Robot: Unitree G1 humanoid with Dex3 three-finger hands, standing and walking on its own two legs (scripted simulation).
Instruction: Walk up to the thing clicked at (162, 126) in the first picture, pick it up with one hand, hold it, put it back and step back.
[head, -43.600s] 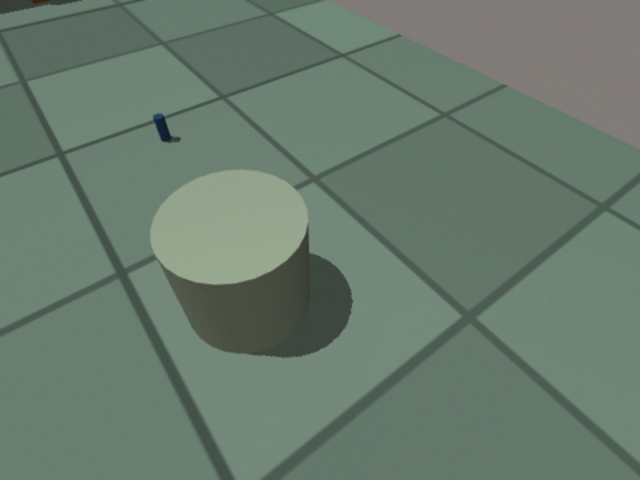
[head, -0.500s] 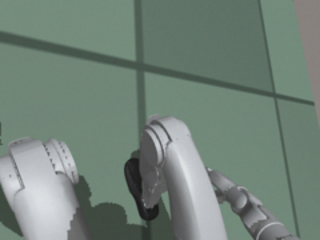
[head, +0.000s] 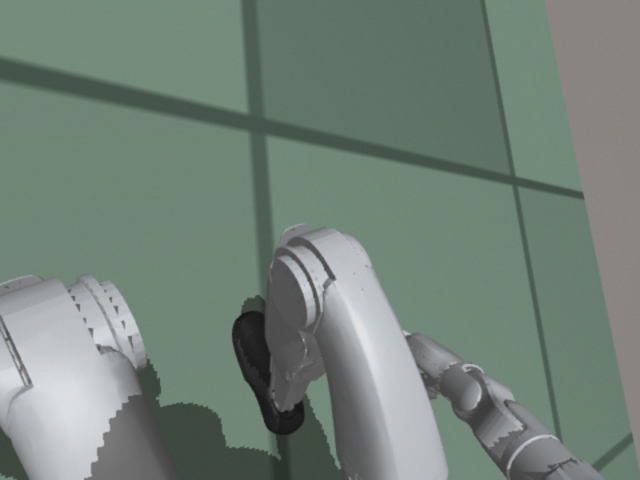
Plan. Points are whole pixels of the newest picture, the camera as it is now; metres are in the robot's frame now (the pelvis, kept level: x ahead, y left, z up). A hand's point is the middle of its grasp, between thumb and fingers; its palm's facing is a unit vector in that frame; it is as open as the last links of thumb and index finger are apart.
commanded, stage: lower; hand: left
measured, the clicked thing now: out of the picture +0.41 +0.33 -0.21
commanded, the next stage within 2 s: loosen in 0.02 s
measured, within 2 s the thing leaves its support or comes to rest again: rests again in 0.96 s
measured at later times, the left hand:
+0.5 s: hand out of the picture +0.42 +0.33 -0.18, palm faces +0.52 -0.85 +0.00, open 8.0 cm
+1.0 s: hand out of the picture +0.42 +0.32 -0.18, palm faces +0.51 -0.86 +0.01, open 12.8 cm
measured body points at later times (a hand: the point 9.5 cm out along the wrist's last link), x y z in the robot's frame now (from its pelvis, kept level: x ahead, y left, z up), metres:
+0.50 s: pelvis +0.00 +0.00 +0.00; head +0.22 +0.20 +0.33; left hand +0.38 +0.37 -0.18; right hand +0.18 -0.24 -0.03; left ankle +0.08 +0.13 -0.25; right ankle +0.13 -0.13 -0.24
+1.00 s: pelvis -0.01 +0.01 +0.00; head +0.22 +0.21 +0.33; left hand +0.39 +0.37 -0.18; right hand +0.18 -0.23 -0.02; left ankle +0.08 +0.13 -0.25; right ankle +0.13 -0.13 -0.24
